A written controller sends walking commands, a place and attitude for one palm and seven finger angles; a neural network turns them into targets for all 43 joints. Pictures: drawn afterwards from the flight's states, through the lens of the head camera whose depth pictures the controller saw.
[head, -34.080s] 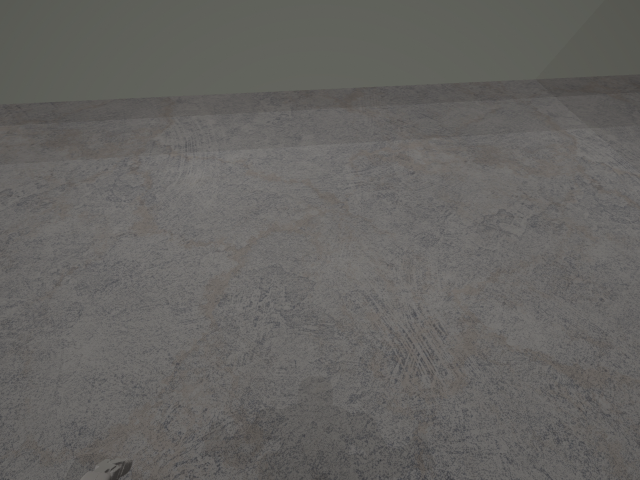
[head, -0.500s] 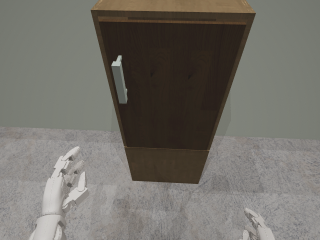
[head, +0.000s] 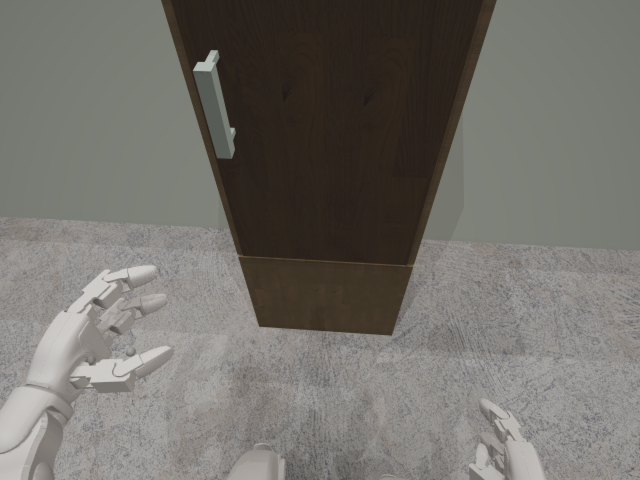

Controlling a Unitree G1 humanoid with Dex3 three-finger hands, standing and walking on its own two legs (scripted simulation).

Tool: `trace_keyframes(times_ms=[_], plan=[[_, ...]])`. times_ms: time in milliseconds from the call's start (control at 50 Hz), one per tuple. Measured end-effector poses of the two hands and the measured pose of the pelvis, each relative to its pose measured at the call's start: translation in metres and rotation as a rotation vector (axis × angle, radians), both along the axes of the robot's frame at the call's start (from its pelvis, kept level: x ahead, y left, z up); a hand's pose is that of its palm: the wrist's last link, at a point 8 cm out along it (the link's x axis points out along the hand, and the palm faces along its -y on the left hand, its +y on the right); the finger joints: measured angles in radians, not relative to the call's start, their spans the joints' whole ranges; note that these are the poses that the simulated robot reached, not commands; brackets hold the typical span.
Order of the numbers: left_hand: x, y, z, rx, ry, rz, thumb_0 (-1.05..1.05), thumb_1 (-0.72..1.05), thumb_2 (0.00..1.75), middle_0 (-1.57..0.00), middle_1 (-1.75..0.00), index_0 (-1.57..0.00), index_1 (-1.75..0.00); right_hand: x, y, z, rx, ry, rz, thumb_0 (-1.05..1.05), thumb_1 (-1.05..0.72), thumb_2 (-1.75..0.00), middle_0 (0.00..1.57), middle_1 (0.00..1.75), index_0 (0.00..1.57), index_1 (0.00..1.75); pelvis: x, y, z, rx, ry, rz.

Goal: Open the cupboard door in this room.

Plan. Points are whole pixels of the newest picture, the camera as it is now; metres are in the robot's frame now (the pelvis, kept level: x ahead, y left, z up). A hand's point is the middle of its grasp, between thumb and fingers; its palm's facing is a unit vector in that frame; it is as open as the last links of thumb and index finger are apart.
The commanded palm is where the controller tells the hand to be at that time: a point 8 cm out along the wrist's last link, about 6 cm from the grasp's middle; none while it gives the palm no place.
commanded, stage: raise the hand with hooked fingers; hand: left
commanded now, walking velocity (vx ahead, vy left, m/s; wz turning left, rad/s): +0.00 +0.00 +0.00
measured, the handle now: (219, 106) +0.60 +0.17 +0.15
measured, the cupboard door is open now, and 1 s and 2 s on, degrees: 0 0 0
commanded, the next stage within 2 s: move the hooked fingers beside the handle in 1.36 s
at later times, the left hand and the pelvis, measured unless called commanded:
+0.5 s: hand (36, 292) +0.28 +0.30 +0.13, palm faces +0.01 -1.00 -0.05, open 13.4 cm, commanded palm +0.25 +0.35 +0.13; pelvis +0.02 +0.05 +0.03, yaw +0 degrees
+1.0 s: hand (5, 259) +0.30 +0.32 +0.17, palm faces -0.02 -1.00 -0.04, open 14.0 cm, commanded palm +0.26 +0.37 +0.17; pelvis +0.01 +0.04 +0.05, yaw +0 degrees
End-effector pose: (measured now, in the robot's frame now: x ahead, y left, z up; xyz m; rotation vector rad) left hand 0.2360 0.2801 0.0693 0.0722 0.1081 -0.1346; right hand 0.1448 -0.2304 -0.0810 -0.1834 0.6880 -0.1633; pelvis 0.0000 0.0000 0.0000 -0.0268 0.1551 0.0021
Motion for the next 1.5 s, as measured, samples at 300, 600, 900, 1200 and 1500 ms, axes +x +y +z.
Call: trace_keyframes(times_ms=[300,600,900,1200,1500], plan=[[0.007,0.043,0.019,-0.027,-0.064,0.074,0.00,-0.11,0.46,-0.27,-0.95,-0.27,-0.95,-0.006,-0.006,0.030,-0.109,0.044,-0.039,0.02,-0.90,-0.90,0.21,0.30,0.20,0.30,0.018,0.035,0.020,-0.006,-0.004,-0.013],[0.025,0.089,0.066,-0.036,-0.105,0.132,-0.01,-0.43,0.33,-0.30,-1.16,-0.30,-1.15,0.050,0.064,0.068,-0.030,-0.143,0.088,0.01,-0.90,-0.90,0.21,0.30,0.20,0.30,0.015,0.057,0.035,-0.020,-0.076,0.005],[0.040,0.104,0.108,-0.013,-0.150,0.135,-0.02,-0.50,0.30,-0.30,-1.20,-0.30,-1.19,0.011,0.049,0.063,-0.053,-0.045,0.055,0.01,-0.90,-0.90,0.21,0.30,0.21,0.30,0.006,0.051,0.046,-0.013,-0.125,0.012],[0.035,0.073,0.092,-0.045,-0.128,0.134,-0.02,-0.50,0.30,-0.30,-1.20,-0.30,-1.20,-0.003,0.008,0.062,-0.072,-0.029,0.015,0.01,-0.90,-0.90,0.21,0.30,0.20,0.30,0.006,0.028,0.047,-0.003,-0.127,0.001],[0.046,0.056,0.097,-0.046,-0.112,0.125,-0.02,-0.50,0.30,-0.30,-1.20,-0.30,-1.20,0.018,0.000,0.056,-0.036,-0.058,0.017,0.01,-0.90,-0.90,0.21,0.30,0.20,0.30,0.014,0.014,0.046,0.010,-0.115,-0.003]])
